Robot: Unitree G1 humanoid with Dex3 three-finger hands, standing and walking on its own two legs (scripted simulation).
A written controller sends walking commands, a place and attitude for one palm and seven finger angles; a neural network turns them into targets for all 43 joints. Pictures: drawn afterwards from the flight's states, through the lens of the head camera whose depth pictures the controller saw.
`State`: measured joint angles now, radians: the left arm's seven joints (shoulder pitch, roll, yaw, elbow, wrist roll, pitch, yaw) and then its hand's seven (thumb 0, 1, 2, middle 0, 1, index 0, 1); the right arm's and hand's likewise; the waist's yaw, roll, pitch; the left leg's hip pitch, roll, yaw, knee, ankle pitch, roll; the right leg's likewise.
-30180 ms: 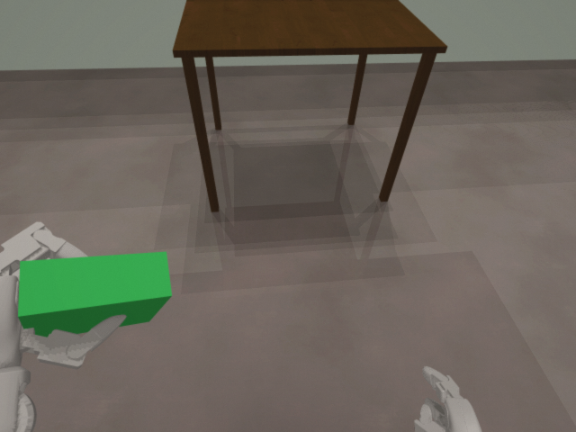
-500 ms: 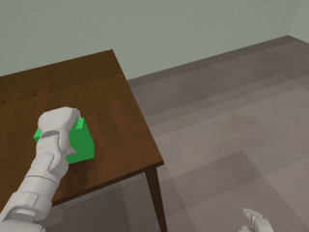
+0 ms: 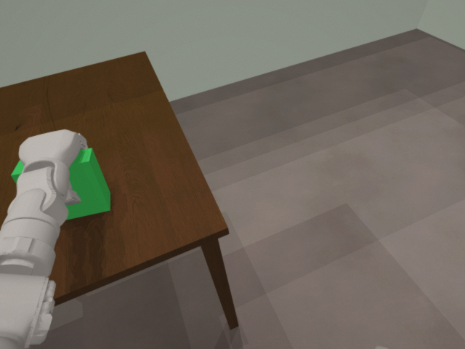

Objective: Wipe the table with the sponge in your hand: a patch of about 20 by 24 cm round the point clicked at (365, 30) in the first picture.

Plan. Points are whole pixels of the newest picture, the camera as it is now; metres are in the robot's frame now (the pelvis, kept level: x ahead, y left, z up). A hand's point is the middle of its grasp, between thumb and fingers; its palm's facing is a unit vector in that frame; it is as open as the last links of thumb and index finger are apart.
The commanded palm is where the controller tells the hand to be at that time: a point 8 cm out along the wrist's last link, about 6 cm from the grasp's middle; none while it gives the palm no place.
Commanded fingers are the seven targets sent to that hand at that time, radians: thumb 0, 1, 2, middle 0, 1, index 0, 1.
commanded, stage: wipe forward along the middle lane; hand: left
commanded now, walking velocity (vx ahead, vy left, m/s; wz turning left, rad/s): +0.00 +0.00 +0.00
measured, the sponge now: (71, 194) +0.38 +0.32 +0.07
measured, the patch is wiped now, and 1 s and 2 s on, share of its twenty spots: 1.00 1.00 1.00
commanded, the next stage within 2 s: slide back across to the first lane in 0.34 s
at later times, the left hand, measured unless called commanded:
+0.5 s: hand (62, 155) +0.45 +0.35 +0.11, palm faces -0.14 +0.02 -0.99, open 9.2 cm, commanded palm +0.43 +0.36 +0.14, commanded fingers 0.00 0.10 1.30 -1.20 -1.60 -1.20 -1.60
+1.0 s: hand (22, 161) +0.43 +0.42 +0.11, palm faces -0.06 -0.04 -1.00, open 9.2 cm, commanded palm +0.40 +0.42 +0.15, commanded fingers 0.00 0.10 1.30 -1.20 -1.60 -1.20 -1.60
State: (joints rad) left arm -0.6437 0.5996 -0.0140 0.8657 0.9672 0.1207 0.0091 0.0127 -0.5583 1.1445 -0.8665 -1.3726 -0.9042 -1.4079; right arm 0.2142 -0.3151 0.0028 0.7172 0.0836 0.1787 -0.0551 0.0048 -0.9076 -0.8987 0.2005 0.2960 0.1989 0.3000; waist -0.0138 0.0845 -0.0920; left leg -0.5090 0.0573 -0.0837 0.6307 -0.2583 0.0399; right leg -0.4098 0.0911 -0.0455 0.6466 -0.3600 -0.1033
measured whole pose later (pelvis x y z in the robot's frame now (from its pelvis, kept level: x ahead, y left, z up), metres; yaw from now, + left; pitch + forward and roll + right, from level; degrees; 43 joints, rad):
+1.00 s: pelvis +0.03 +0.08 +0.01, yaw -2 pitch +7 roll -2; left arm -0.61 0.65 0.05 0.82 0.98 0.12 0.03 -0.01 -0.50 1.12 -0.80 -1.42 -0.84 -1.49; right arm 0.23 -0.30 -0.02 0.68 0.09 0.23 -0.02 0.00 -0.91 -0.90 0.20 0.30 0.20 0.30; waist -0.02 0.05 -0.10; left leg -0.46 0.00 -0.03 0.61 -0.28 0.03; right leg -0.31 0.03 0.02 0.51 -0.32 0.00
